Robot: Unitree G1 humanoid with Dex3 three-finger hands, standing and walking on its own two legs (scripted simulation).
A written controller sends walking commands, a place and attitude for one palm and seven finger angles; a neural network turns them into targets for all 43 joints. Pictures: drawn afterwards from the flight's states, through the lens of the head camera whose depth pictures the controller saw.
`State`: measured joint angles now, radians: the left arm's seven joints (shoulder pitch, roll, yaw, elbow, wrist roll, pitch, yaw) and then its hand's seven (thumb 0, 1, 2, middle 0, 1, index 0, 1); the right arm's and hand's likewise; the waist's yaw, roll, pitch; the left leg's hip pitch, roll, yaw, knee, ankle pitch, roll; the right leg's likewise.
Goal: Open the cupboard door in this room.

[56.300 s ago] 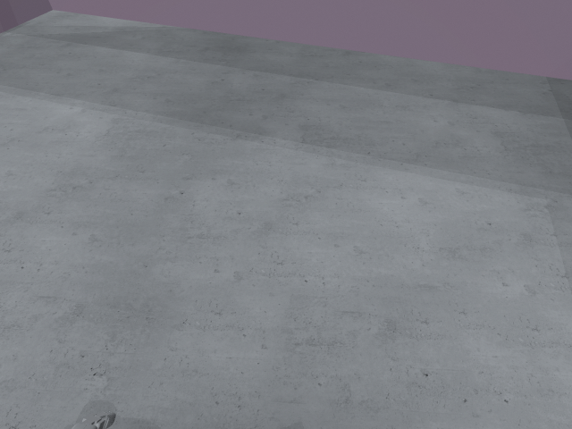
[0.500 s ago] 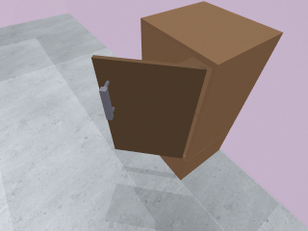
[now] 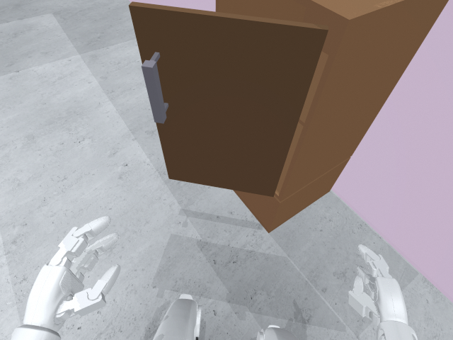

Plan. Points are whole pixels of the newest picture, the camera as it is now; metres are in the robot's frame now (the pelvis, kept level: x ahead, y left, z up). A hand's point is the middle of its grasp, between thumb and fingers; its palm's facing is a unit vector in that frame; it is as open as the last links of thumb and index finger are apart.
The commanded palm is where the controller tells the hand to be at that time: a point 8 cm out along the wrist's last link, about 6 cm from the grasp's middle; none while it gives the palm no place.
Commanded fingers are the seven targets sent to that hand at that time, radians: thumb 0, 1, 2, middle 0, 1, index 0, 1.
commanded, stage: raise the hand with hooked fingers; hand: left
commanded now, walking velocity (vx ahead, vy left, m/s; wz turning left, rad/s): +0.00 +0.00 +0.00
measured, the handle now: (158, 89) +0.63 +0.23 +0.06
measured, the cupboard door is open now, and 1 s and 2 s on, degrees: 45 45 45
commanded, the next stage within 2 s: move the hooked fingers beside the handle in 1.64 s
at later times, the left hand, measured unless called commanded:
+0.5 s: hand (77, 250) +0.23 +0.26 +0.05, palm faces -0.08 -1.00 -0.04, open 11.9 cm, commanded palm +0.22 +0.31 +0.06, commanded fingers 0.00 -0.24 0.41 -0.28 -1.03 -0.28 -1.03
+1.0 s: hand (54, 224) +0.26 +0.30 +0.07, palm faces -0.07 -1.00 -0.05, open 13.9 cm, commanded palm +0.25 +0.35 +0.07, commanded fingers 0.00 -0.50 0.30 -0.30 -1.20 -0.30 -1.20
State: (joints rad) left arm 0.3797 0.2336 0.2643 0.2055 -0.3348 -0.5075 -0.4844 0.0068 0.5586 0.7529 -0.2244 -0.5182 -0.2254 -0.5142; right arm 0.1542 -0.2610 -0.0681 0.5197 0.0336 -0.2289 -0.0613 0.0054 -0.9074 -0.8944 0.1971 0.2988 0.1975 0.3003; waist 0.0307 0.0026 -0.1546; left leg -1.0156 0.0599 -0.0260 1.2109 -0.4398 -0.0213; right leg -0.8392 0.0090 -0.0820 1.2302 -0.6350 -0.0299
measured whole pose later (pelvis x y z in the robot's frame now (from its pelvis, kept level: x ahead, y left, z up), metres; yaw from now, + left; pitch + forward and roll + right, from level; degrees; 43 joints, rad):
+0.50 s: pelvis -0.01 +0.03 +0.01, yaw -1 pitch +15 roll -4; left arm 0.24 0.33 0.32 0.19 -0.34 -0.37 -0.47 0.00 -0.02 0.51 -0.26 -0.89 -0.26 -0.89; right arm 0.29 -0.26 -0.01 0.57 0.04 -0.21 -0.07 0.01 -0.90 -0.89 0.20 0.30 0.20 0.30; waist -0.02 0.04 -0.14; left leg -1.04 0.05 -0.01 1.18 -0.41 0.03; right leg -0.85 0.00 -0.06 1.16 -0.57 0.02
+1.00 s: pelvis -0.01 +0.04 +0.02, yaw -1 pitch +14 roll -5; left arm 0.07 0.41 0.39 0.30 -0.35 -0.29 -0.54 -0.01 -0.48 0.31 -0.29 -1.19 -0.30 -1.18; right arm 0.27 -0.26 0.04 0.51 0.04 -0.20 -0.07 0.01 -0.90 -0.89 0.20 0.30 0.20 0.30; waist -0.01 0.03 -0.12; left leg -0.99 0.05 -0.02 1.13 -0.39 0.04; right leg -0.79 0.00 -0.07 1.08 -0.54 0.02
